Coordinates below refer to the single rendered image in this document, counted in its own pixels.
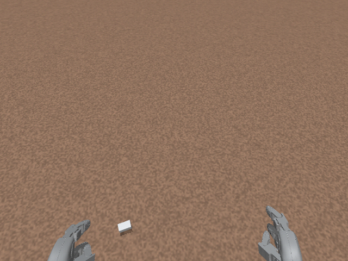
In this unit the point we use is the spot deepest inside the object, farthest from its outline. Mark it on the small box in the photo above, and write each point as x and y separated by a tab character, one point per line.
124	226

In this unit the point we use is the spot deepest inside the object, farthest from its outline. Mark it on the right robot hand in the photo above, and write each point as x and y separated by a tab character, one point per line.
288	248

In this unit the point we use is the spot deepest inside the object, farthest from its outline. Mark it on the left robot hand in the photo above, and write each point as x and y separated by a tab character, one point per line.
64	250

